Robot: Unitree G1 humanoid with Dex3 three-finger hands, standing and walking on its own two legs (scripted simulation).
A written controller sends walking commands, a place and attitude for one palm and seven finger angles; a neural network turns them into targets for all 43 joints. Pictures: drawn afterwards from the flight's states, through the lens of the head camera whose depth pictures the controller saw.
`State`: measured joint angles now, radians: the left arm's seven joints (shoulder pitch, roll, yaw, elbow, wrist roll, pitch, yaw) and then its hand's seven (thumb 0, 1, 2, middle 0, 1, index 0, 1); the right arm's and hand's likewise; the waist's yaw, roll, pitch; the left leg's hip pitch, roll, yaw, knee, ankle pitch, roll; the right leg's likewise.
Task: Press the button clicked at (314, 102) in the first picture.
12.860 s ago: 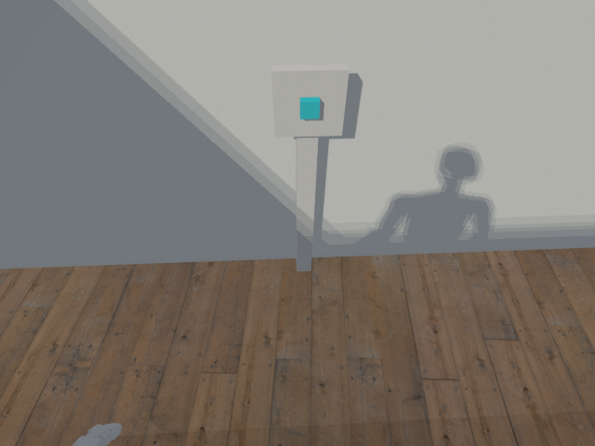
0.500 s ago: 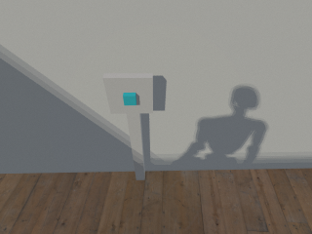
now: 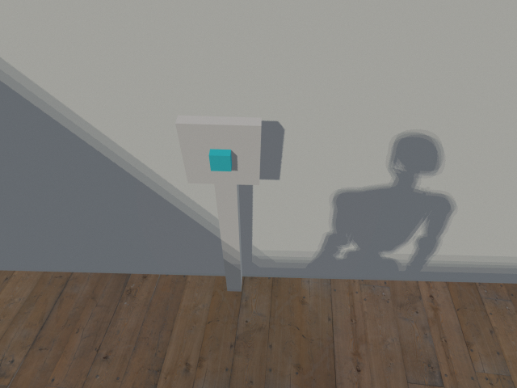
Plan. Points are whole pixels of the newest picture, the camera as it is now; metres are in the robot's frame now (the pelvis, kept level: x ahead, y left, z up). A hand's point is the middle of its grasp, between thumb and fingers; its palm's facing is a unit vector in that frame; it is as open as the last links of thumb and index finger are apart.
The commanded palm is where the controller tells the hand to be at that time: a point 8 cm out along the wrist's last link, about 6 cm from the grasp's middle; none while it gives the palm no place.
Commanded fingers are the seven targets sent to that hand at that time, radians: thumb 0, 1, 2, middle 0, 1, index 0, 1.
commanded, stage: shuffle to correct the standing spot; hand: left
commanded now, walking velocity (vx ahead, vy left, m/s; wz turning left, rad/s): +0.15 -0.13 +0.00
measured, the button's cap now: (220, 159) +0.58 +0.13 +0.00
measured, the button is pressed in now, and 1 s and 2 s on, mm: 0 0 0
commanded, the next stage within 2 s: come to a stop and stand still in 0.84 s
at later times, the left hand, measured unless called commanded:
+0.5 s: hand out of the picture +0.01 +0.13 -0.18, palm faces +0.13 -0.98 -0.16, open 7.4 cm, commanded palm none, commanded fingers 0.00 0.90 0.90 -0.20 -0.30 -0.20 -0.30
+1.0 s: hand (211, 370) +0.19 +0.10 -0.18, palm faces +0.03 -0.97 -0.22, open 7.3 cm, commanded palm none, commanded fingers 0.00 0.90 0.90 -0.20 -0.30 -0.20 -0.30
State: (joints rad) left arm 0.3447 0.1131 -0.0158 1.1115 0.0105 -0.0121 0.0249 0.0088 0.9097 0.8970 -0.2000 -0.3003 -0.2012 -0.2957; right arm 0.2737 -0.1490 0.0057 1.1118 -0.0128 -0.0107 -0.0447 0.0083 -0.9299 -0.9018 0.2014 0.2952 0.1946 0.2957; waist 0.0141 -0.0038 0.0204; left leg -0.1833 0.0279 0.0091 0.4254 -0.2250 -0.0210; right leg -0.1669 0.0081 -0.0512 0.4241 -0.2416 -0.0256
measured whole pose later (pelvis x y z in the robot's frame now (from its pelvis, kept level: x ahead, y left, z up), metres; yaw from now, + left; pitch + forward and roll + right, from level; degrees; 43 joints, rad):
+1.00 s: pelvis +0.15 -0.10 -0.01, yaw +1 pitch +2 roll +0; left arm 0.23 0.20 0.07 0.98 0.03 0.04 -0.01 0.01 0.92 0.90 -0.20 -0.30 -0.20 -0.30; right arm 0.26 -0.16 -0.06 1.03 -0.04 0.01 -0.04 0.00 -0.92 -0.90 0.21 0.30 0.20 0.30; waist -0.03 0.01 0.06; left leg -0.26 0.14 0.10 0.53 -0.29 -0.07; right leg -0.36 -0.07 -0.05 0.63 -0.28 0.03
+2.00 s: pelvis +0.10 -0.09 +0.00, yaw +3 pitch +2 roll +0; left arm 0.23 0.19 0.04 1.06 0.02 0.04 0.01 0.01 0.93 0.90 -0.20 -0.30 -0.20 -0.30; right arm 0.40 -0.12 -0.02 1.10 -0.04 -0.01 -0.05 0.00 -0.91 -0.90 0.20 0.30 0.20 0.30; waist -0.06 -0.03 0.02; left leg -0.22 0.03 0.05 0.39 -0.21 0.00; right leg -0.30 -0.03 -0.04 0.63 -0.37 0.02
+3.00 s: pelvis +0.10 -0.11 -0.01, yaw +3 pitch +0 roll -1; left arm 0.30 0.10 -0.02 1.13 0.02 -0.03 0.04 0.01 0.91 0.90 -0.20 -0.30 -0.20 -0.30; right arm 0.28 -0.16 -0.02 1.09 -0.02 -0.01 -0.03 0.01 -0.93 -0.90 0.20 0.30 0.19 0.30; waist -0.02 0.05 0.05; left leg -0.24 0.07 0.06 0.54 -0.28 -0.01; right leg -0.18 0.01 -0.05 0.47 -0.29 -0.01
